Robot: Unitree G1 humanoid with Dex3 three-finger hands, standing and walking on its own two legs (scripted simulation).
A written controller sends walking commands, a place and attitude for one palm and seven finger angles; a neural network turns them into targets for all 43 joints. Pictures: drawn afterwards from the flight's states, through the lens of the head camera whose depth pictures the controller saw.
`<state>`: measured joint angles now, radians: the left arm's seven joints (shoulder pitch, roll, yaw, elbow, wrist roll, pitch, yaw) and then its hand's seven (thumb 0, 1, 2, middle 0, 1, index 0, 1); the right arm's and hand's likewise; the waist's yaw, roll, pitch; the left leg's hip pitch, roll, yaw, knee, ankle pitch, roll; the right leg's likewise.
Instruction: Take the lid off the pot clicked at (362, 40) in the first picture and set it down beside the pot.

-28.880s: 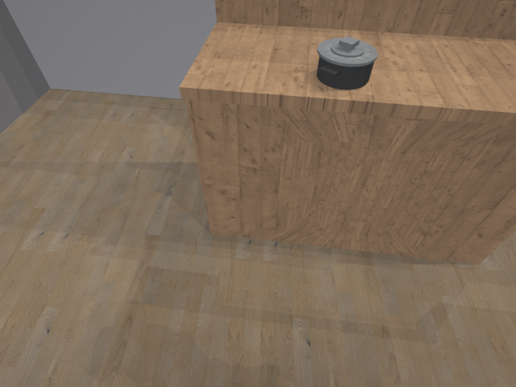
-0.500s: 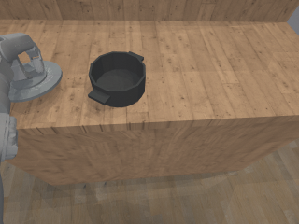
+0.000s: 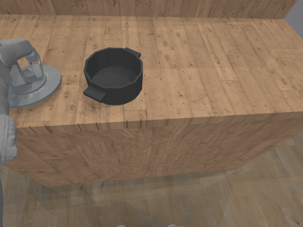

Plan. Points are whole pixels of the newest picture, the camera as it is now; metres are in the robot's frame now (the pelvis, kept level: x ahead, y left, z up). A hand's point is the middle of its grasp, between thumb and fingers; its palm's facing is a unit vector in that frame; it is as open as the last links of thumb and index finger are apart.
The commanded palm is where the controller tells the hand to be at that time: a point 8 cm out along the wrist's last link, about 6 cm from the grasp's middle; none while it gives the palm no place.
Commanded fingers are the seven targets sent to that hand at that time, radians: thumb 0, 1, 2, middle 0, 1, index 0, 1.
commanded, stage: open the fingers wide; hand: left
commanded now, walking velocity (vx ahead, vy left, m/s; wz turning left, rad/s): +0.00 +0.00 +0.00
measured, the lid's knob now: (24, 76) +0.51 +0.30 +0.08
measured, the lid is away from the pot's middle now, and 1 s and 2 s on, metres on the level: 0.23 0.25 0.25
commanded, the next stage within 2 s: raise the empty hand in 1.12 s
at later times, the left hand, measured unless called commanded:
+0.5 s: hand (16, 77) +0.48 +0.30 +0.11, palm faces -0.41 -0.11 -0.91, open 7.1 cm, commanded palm +0.50 +0.29 +0.17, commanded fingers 0.00 0.14 0.89 -0.54 -0.91 -0.59 -0.90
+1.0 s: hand (15, 77) +0.48 +0.30 +0.11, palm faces -0.40 -0.10 -0.91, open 10.7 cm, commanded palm +0.49 +0.29 +0.17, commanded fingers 0.00 -0.10 0.83 -0.43 -0.70 -0.43 -0.70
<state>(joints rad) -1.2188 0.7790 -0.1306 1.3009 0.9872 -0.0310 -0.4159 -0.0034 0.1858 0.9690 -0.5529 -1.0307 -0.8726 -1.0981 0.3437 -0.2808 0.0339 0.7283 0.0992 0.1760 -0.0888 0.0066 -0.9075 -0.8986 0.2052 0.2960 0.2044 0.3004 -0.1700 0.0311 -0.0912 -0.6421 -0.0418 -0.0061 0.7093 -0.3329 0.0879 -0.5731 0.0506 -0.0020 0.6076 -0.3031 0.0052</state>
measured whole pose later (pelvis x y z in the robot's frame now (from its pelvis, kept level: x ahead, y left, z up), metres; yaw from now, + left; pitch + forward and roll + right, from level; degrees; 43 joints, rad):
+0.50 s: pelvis +0.00 +0.01 +0.00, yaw +0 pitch +15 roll -3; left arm -1.08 0.78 -0.09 1.15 0.98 -0.10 -0.36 -0.02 0.21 0.92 -0.56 -0.98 -0.71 -1.00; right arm 0.31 -0.27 0.02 0.69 0.09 0.22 -0.09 0.01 -0.91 -0.90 0.21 0.30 0.20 0.30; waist -0.14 0.03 -0.10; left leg -0.63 -0.05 -0.01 0.70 -0.33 0.09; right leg -0.56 0.05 0.00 0.60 -0.30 0.01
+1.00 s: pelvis +0.00 +0.01 +0.00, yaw +0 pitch +15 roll -4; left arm -1.06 0.77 -0.07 1.13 0.98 -0.10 -0.35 0.00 -0.05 0.82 -0.44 -0.75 -0.46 -0.74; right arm 0.33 -0.27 0.02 0.68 0.09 0.25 -0.08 0.01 -0.91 -0.90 0.21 0.30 0.20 0.30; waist -0.14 0.04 -0.10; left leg -0.63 -0.05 0.00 0.70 -0.33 0.10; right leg -0.55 0.04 0.00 0.59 -0.30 0.01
